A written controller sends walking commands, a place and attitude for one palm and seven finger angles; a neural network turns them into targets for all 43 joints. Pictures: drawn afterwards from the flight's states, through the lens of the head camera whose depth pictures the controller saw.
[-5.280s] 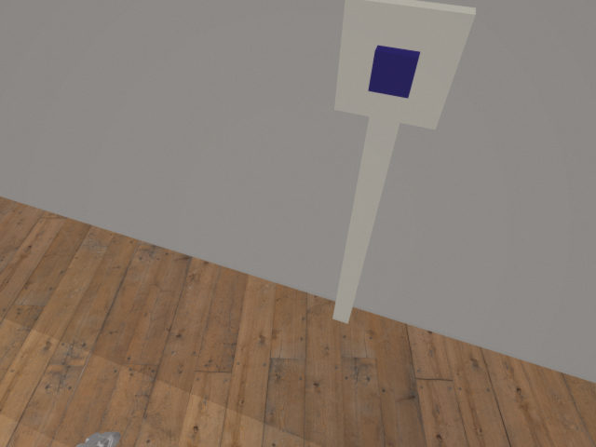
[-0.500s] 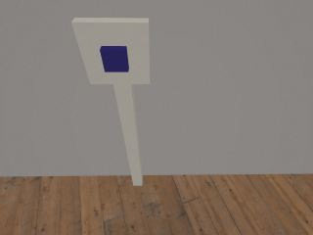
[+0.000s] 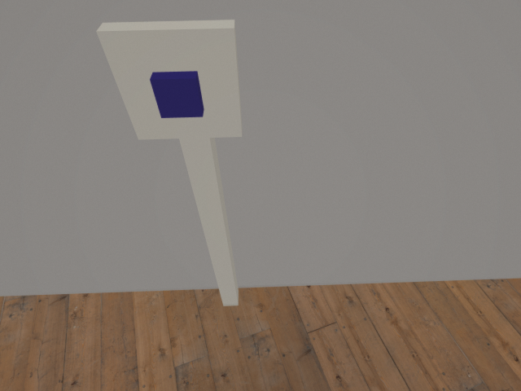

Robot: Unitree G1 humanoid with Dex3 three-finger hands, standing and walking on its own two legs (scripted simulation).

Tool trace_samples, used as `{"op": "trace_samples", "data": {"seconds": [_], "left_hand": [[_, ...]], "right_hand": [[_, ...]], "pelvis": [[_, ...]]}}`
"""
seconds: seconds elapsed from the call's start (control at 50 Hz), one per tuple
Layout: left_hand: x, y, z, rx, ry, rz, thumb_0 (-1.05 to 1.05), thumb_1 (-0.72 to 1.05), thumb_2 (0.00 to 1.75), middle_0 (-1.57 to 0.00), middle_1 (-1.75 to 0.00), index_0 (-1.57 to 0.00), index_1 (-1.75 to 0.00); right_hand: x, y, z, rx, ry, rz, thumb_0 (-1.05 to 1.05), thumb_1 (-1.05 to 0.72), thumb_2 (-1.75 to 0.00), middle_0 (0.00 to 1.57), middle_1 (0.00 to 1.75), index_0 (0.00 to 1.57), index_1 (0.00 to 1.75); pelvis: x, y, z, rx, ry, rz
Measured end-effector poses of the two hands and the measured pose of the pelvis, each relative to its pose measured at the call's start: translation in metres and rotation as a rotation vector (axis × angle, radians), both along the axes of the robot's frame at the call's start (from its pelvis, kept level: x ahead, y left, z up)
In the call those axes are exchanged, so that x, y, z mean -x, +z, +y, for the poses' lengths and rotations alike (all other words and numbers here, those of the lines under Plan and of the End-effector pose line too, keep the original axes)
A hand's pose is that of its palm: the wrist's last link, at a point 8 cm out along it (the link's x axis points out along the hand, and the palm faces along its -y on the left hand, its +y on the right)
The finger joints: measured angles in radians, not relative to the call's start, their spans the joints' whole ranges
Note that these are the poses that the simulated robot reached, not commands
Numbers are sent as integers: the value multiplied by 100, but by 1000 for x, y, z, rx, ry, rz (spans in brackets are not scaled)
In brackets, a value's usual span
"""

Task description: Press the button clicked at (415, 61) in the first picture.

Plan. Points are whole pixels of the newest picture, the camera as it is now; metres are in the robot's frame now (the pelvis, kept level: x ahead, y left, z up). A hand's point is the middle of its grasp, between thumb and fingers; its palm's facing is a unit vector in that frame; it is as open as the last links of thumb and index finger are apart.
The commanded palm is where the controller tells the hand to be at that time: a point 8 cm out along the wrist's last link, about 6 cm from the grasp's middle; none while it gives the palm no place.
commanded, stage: look again from close up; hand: left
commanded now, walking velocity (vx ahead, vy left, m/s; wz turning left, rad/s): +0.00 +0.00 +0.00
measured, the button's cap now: (179, 94) +0.51 +0.15 +0.20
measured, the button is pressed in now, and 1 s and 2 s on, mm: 0 0 0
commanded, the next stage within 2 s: raise the hand and make a fist in 0.36 s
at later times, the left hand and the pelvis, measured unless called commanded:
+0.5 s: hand out of the picture +0.03 +0.19 -0.17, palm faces +0.04 -0.98 -0.20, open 7.3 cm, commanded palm +0.11 +0.24 -0.06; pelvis +0.01 +0.01 +0.00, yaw -1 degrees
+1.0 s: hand out of the picture +0.13 +0.18 +0.02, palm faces +0.16 -0.99 -0.06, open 4.6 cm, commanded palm +0.12 +0.24 +0.03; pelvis -0.05 -0.02 -0.05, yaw +3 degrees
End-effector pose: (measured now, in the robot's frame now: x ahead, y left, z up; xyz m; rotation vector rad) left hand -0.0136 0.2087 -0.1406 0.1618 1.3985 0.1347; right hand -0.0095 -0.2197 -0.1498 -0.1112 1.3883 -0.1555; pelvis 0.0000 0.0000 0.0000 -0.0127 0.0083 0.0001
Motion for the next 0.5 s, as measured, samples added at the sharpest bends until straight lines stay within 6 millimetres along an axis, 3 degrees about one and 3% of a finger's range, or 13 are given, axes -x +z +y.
{"op": "trace_samples", "data": {"seconds": [0.24, 0.48, 0.5], "left_hand": [[-39, 0, 27, -31, -20, -93, 0, 91, 90, -20, -30, -20, -30], [-31, -4, 28, -8, -29, -52, 0, 91, 90, -20, -30, -20, -30], [-38, 2, 31, -9, 25, -94, 1, 92, 90, -20, -30, -21, -30]], "right_hand": [[-15, 1, 11, 8, 23, -33, 1, -93, -90, 20, 30, 20, 30], [-24, 9, 8, 35, 29, -37, 0, -92, -90, 20, 30, 20, 30], [-27, 11, 7, 40, 21, -69, 0, -92, -90, 20, 30, 20, 30]], "pelvis": [[-8, -1, 10, -22, -11, -18], [-7, 1, 14, -15, -19, -8], [-6, 0, 14, -12, -15, -3]]}}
